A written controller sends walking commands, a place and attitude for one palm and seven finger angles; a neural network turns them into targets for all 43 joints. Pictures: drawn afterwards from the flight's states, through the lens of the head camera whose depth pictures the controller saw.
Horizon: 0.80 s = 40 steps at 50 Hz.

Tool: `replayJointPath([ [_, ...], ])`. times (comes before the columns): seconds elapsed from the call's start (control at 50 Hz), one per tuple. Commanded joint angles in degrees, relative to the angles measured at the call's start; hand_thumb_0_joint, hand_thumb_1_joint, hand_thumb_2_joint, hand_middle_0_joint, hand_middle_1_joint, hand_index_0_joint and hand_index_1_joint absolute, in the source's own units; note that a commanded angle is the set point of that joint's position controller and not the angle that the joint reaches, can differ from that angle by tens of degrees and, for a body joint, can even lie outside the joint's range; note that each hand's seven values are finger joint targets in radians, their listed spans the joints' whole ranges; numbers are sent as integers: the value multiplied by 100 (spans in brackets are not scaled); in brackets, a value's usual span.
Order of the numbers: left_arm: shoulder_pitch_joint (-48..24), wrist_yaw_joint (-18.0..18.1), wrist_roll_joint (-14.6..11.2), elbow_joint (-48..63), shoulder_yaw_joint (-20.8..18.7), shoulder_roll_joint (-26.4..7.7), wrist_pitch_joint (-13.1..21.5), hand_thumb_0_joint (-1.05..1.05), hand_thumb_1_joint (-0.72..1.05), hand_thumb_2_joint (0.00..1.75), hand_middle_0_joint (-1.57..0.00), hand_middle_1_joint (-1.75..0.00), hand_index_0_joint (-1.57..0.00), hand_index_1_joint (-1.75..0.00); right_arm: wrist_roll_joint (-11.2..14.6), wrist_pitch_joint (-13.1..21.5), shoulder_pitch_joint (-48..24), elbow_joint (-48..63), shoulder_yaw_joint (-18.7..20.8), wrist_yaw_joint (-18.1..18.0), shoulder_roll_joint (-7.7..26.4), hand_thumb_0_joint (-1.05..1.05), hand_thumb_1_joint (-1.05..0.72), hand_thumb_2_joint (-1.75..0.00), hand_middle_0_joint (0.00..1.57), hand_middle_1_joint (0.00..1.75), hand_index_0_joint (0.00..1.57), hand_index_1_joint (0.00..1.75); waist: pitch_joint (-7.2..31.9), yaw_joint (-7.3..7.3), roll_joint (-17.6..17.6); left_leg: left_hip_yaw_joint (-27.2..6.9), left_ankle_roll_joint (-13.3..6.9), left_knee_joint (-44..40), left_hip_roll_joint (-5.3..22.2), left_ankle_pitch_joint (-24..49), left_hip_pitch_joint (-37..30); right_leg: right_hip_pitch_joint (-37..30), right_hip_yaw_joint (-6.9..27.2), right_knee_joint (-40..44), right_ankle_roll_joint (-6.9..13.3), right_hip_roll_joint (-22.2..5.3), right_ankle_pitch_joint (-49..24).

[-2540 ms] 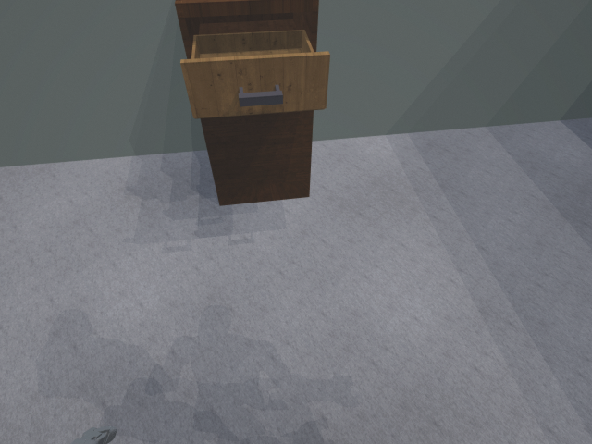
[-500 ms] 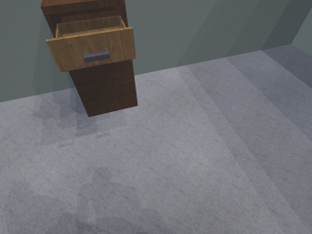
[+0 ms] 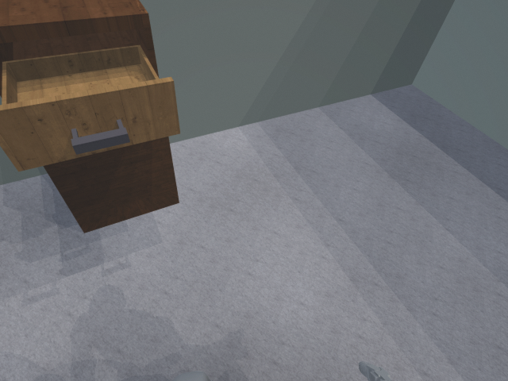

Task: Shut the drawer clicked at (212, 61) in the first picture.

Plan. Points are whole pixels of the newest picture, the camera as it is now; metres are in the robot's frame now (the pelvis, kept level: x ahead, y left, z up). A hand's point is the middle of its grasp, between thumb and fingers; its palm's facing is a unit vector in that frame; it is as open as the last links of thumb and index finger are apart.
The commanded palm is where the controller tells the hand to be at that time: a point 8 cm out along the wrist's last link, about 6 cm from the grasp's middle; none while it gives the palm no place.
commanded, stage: walk to a spot facing it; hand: left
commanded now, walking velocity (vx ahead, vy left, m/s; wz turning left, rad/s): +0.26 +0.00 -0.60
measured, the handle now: (99, 134) +0.58 +0.42 +0.00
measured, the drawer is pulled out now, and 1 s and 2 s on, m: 0.30 0.30 0.30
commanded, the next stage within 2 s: turn to face it in 0.36 s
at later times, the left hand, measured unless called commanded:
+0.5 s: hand (211, 285) +0.32 +0.12 -0.15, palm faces -0.29 -0.93 -0.23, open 7.3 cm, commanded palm none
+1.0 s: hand (166, 326) +0.24 +0.19 -0.17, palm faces +0.02 -0.98 -0.20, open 7.3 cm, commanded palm none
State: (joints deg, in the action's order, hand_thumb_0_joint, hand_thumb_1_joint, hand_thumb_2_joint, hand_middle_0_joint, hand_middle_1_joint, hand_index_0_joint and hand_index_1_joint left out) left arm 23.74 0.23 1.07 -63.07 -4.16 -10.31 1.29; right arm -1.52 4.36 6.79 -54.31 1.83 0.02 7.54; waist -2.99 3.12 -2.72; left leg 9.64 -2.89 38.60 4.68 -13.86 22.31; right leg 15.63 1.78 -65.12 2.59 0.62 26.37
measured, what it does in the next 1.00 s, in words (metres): walks ahead: right foot, then left foot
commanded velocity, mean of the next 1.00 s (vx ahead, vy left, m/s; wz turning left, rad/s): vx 0.01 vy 0.00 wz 0.08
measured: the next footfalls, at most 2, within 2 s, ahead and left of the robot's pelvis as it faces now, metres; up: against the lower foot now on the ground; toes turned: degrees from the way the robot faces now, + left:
right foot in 0.46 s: +0.22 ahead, -0.13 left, +0.00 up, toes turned -22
left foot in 0.90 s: +0.22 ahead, +0.08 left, +0.00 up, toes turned +4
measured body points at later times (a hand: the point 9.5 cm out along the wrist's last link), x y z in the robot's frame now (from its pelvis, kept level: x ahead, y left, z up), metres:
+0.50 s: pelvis +0.14 -0.03 -0.01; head +0.18 -0.06 +0.44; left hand +0.34 +0.16 -0.13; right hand +0.02 -0.24 -0.16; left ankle +0.08 +0.10 -0.68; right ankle +0.19 -0.12 -0.72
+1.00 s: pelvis +0.17 -0.01 +0.01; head +0.19 +0.03 +0.46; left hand +0.23 +0.24 -0.15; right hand +0.20 -0.25 -0.12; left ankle +0.18 +0.07 -0.72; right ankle +0.16 -0.13 -0.67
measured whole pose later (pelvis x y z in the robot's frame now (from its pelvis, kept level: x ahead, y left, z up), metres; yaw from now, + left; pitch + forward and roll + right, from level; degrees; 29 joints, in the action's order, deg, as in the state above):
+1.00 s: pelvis +0.17 -0.01 +0.01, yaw -2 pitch +0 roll -2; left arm 11.8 1.5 1.1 -56.2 -4.7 -12.6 -3.2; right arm -1.5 -1.5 14.2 -55.5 2.7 -0.5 9.4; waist -2.9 -0.6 -2.7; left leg 6.1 -3.5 35.7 1.4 -18.2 17.4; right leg 25.1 -7.5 -55.1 -2.3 -4.4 26.0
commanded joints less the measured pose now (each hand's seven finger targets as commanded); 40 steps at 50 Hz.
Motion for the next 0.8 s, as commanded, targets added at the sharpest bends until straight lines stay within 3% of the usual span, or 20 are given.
replayJointPath([
  [0.0, -127, -182, 100, 591, -112, -128, -8, 0, 90, 90, -20, -30, -20, -30, 8, 66, 906, -39, 176, -133, 660, 0, -90, -90, 20, 30, 20, 30, -287, -168, 991, -1739, -329, -2925, 1676, -1096, -500, 1847, -28, -1062, -25, -638, -1077],
  [0.02, -24, -195, 105, 574, -110, -62, -75, 0, 90, 90, -20, -30, -20, -30, 21, 113, 921, -51, 173, -147, 622, 0, -90, -90, 20, 30, 20, 30, -131, -104, 936, -1226, -297, -2840, 1512, -430, -546, 1766, -81, -896, -89, -654, -1229],
  [0.06, -32, -211, 99, 631, -149, -64, -157, 0, 90, 90, -20, -30, -20, -30, 36, 165, 1014, -64, 202, -160, 628, 0, -90, -90, 20, 30, 20, 30, 72, -42, 859, -773, -371, -2849, 1488, 187, -765, 1910, -91, -721, -184, -694, -1475],
  [0.12, -471, -245, 106, 869, -155, -98, -237, 0, 90, 90, -20, -30, -20, -30, 60, 149, 1244, -81, 200, -160, 727, 0, -90, -90, 20, 30, 20, 30, -93, -137, 663, -380, -535, -2783, 1522, 1166, -1110, 2292, -206, -175, -356, -782, -1721],
  [0.18, -876, -258, 91, 1032, -124, -122, -281, 0, 90, 90, -20, -30, -20, -30, 62, 100, 1400, -111, 195, -165, 859, 0, -90, -90, 20, 30, 20, 30, -63, -205, 745, 23, -541, -2505, 1505, 2305, -1512, 2348, -401, 483, -429, -766, -1888],
  [0.26, -1537, -262, 58, 1268, -73, -157, -307, 0, 90, 90, -20, -30, -20, -30, 18, -38, 1565, -160, 217, -150, 1006, 0, -90, -90, 20, 30, 20, 30, -154, -411, 986, 433, -476, -2159, 1521, 2740, -1679, 1942, -678, 1527, -404, -622, -1646],
  [0.34, -1925, -236, 42, 1475, -62, -260, -267, 0, 90, 90, -20, -30, -20, -30, -26, -168, 1657, -150, 297, -143, 1145, 0, -90, -90, 20, 30, 20, 30, -163, -562, 929, 529, -409, -1678, 1745, 2854, -1842, 1454, -849, 2208, -279, -455, -1181],
  [0.38, -1615, -218, 54, 1454, -80, -373, -204, 0, 90, 90, -20, -30, -20, -30, -19, -208, 1526, -73, 334, -138, 1285, 0, -90, -90, 20, 30, 20, 30, 169, -360, 881, 647, -270, -905, 1747, 3395, -1922, 738, -988, 2668, -159, -245, -1054],
  [0.4, -1093, -200, 62, 1337, -115, -525, -137, 0, 90, 90, -20, -30, -20, -30, 7, -224, 1485, -28, 343, -115, 1332, 0, -90, -90, 20, 30, 20, 30, 498, -88, 834, 832, -69, -19, 1597, 3541, -1801, -7, -1084, 3166, -92, -85, -1391],
  [0.42, -507, -147, 88, 1181, -224, -1027, -23, 0, 90, 90, -20, -30, -20, -30, 75, -246, 1588, 73, 308, -59, 1204, 0, -90, -90, 20, 30, 20, 30, 1067, 171, -54, 940, 261, 1517, 1340, 2386, -605, -1645, -257, 3560, 207, -733, -2852],
  [0.44, -30, -43, 39, 1115, -375, -1717, 39, 0, 90, 90, -20, -30, -20, -30, 119, -267, 1629, 316, 205, -36, 742, 0, -90, -90, 20, 30, 20, 30, 1611, 218, -1484, 715, 687, 3465, 218, -2086, 1121, -2631, 2355, 3825, 1041, -2551, -5771],
  [0.46, 35, 53, -97, 1071, -340, -1670, -21, 0, 90, 90, -20, -30, -20, -30, 128, -333, 1346, 277, 190, -145, 849, 0, -90, -90, 20, 30, 20, 30, 1974, 269, -710, -538, 586, 3787, 200, -2240, 973, -2386, 1935, 4041, 1249, -2547, -5982],
  [0.48, -428, 98, -62, 1165, -277, -1470, -50, 0, 90, 90, -20, -30, -20, -30, 124, -350, 1241, 252, 157, -158, 729, 0, -90, -90, 20, 30, 20, 30, 1724, 74, -569, -736, 566, 3986, 217, -1908, 1098, -2047, 1738, 4138, 1229, -2337, -5248],
  [0.52, -1195, 160, -41, 1236, -65, -889, -24, 0, 90, 90, -20, -30, -20, -30, 43, -468, 1324, -72, 124, -163, 660, 0, -90, -90, 20, 30, 20, 30, 1009, -323, 3, -867, 552, 3672, 306, -1133, 651, -746, 815, 4467, 901, -1901, -4525],
  [0.54, -1501, 194, -16, 1256, -19, -754, 0, 0, 90, 90, -20, -30, -20, -30, 30, -522, 1658, -245, 99, -158, 548, 0, -90, -90, 20, 30, 20, 30, 868, -565, -79, -917, 555, 3299, 310, -905, 389, -360, 383, 4585, 779, -1731, -4233],
  [0.56, -1653, 194, 3, 1254, 34, -665, 11, 0, 90, 90, -20, -30, -20, -30, 29, -567, 1858, -365, 68, -153, 487, 0, -90, -90, 20, 30, 20, 30, 782, -671, -166, -882, 557, 2835, 283, -859, 61, -12, 40, 4675, 714, -1653, -3840],
  [0.58, -1685, 179, 6, 1214, 77, -592, 20, 0, 90, 90, -20, -30, -20, -30, 34, -596, 1910, -447, 47, -145, 409, 0, -90, -90, 20, 30, 20, 30, 672, -683, -190, -832, 545, 2389, 226, -801, -204, 240, -153, 4800, 656, -1547, -3395],
  [0.62, -1568, 157, 4, 1120, 73, -609, -8, 0, 90, 90, -20, -30, -20, -30, 53, -614, 1783, -469, 35, -121, 365, 0, -90, -90, 20, 30, 20, 30, 544, -558, -329, -687, 536, 1790, 106, -851, -212, 63, -220, 4982, 648, -1585, -2684],
  [0.72, -1196, 188, 31, 962, -55, -790, -93, 0, 90, 90, -20, -30, -20, -30, 74, -603, 1020, -198, 96, -58, 414, 0, -90, -90, 20, 30, 20, 30, 207, -209, -286, -499, 526, 1132, 55, -1205, 69, -359, -170, 4964, 771, -1976, -2475],
  [0.78, -1174, 212, 51, 986, -137, -856, -121, 0, 90, 90, -20, -30, -20, -30, 69, -598, 940, -81, 124, -28, 413, 0, -90, -90, 20, 30, 20, 30, 261, -226, -355, -388, 506, 606, 65, -1151, -147, -359, -354, 4695, 683, -2130, -2540],
])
